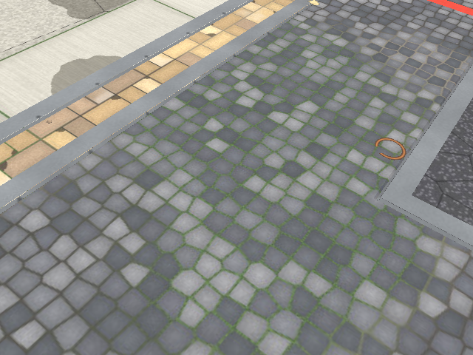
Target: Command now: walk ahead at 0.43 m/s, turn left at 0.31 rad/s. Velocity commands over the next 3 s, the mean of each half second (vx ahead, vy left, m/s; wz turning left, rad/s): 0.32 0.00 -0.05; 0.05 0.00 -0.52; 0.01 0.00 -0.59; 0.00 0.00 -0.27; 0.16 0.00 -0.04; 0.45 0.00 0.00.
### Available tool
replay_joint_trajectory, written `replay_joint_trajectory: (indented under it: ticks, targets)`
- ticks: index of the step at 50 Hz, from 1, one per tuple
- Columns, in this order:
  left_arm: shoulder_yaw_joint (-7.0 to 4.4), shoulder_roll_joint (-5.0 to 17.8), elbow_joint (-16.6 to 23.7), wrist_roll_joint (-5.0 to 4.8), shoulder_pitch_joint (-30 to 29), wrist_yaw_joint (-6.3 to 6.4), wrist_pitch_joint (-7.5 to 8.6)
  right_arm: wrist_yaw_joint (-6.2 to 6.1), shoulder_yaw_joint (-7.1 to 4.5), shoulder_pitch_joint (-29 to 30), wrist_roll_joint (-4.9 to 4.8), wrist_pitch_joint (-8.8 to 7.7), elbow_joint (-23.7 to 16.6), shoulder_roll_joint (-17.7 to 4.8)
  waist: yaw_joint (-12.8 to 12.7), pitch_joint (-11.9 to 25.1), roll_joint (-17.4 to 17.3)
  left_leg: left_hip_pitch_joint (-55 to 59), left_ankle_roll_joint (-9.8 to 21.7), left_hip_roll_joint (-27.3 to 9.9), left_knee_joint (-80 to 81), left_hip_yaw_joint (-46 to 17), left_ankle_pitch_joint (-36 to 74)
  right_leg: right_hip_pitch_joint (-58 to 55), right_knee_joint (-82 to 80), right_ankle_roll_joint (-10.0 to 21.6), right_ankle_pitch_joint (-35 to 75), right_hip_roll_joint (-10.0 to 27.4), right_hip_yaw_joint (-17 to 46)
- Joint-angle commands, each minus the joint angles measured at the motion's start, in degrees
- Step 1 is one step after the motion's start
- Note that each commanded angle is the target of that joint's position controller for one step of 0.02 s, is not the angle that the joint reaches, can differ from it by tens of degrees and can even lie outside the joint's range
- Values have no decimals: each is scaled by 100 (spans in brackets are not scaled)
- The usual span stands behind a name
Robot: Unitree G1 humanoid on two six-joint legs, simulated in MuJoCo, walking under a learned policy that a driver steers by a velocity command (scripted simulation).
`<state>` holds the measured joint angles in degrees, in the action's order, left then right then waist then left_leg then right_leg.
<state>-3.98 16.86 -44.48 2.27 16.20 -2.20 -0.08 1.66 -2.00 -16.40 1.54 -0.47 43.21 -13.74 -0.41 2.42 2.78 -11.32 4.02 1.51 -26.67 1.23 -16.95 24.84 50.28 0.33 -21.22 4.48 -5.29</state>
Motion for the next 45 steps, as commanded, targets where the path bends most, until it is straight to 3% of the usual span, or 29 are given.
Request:
replay_joint_trajectory:
  ticks: [1,2,4,9,12,14,16,17,18,19,20,21,22,23,24,26,28,35,38,41,43,45]
  targets:
    - [-108,557,374,33,-307,-105,195,-133,-210,-155,-79,-205,-200,-923,61,-709,-986,1058,734,-1288,2048,-1824,-9,1821,447,-89,829,106,329]
    - [-109,541,289,52,-211,-105,174,-123,-170,-183,-98,-279,-167,-826,26,-517,-850,1142,712,-1199,1950,-1528,829,1657,552,-120,988,83,299]
    - [-77,393,337,21,-392,-96,130,-101,-176,-453,-138,-359,-14,-834,53,-430,-687,1318,748,-1179,1819,-1248,1880,1728,545,-173,1152,61,266]
    - [22,199,557,-21,-1156,-97,97,-130,-183,-848,-93,-375,254,-830,284,-701,-781,1506,800,-1185,1848,-902,2268,1939,-304,-169,1583,25,192]
    - [105,44,599,-36,-1297,-96,144,-171,-149,-861,-42,-379,414,-767,283,-892,-797,1317,601,-1172,1550,-356,3842,1232,-1167,60,1654,-163,19]
    - [114,43,529,-39,-1063,-64,180,-226,-137,-798,-39,-398,507,-786,177,-797,-846,1232,438,-1233,1222,-144,4870,518,-1446,296,1663,-379,-70]
    - [28,257,263,-41,-241,6,239,-290,-182,-559,-21,-403,515,-955,-164,-377,-832,1415,249,-1181,217,-20,6050,-312,-1657,523,1491,-737,-87]
    - [-25,345,36,-16,466,52,299,-310,-218,-378,-45,-372,490,-1064,-506,-25,-683,1363,132,-997,-850,138,5930,-1033,-2171,617,1860,-892,-128]
    - [-100,608,-96,56,982,103,365,-326,-202,-405,-95,-387,415,-1040,-697,410,-414,659,-10,-669,-2206,314,4403,-2083,-2361,765,3008,-436,383]
    - [-238,1311,-25,66,1135,119,400,-328,-98,-844,-106,-392,198,-513,-325,1049,817,-782,-202,215,-4353,512,-100,-3437,-1785,1375,6286,1213,2341]
    - [-303,1447,12,-228,1036,100,343,-309,-86,-1389,-161,-322,246,-486,-89,2047,1293,-1635,-296,651,-5510,-297,-1608,-4100,-2439,2270,7138,1863,4131]
    - [-279,1128,194,-356,472,108,266,-302,-100,-1113,-21,-251,319,-725,-19,1581,335,-1785,-299,139,-5642,-585,-1146,-3437,-2612,2164,5709,1634,3547]
    - [-156,702,268,-327,95,130,209,-272,-110,-526,22,-246,223,-793,-72,693,-75,-1991,-325,-39,-5371,-482,-846,-2569,-2824,1990,4975,1305,2972]
    - [-82,480,241,-279,-45,153,162,-256,-100,-244,43,-230,140,-724,33,211,-327,-1997,-364,-217,-4971,-482,-684,-1972,-3054,1771,4663,1004,2607]
    - [-66,419,213,-295,-59,188,130,-243,-89,-191,74,-138,84,-688,121,32,-275,-1795,-423,-331,-4568,-482,-611,-1528,-3228,1622,4504,774,2316]
    - [-92,528,171,-225,-39,176,118,-245,-60,-355,74,53,105,-570,229,108,-121,-1361,-507,-268,-4161,-367,-505,-1046,-3334,1470,4385,534,2022]
    - [-148,682,206,-186,-77,162,111,-267,-53,-319,54,125,73,-532,238,219,-50,-1378,-576,-245,-3838,-337,-414,-918,-3374,1442,3958,421,1963]
    - [-242,789,319,-157,29,218,-112,-327,-97,612,26,235,-225,-640,-134,-23,256,-2022,-741,-269,-2717,-522,-55,-1035,-3681,1220,584,256,2785]
    - [-275,811,345,-125,75,228,-166,-355,-85,775,-22,195,-298,-634,-224,-62,305,-1951,-714,-169,-2268,-578,-211,-1201,-3554,1195,507,235,3075]
    - [-301,837,387,-86,24,209,-205,-389,-65,778,-97,125,-361,-647,-230,-21,391,-1586,-611,26,-1770,-584,-481,-1281,-3327,1182,1096,207,3328]
    - [-312,851,419,-83,-78,185,-229,-416,-55,622,-154,68,-377,-675,-158,27,462,-1188,-500,167,-1265,-586,-632,-1309,-3176,1127,1685,183,3534]
    - [-307,827,455,-136,-287,169,-249,-462,-47,239,-177,-2,-324,-675,84,38,448,-444,-371,247,-184,-561,-307,-1117,-2977,899,1881,19,3608]
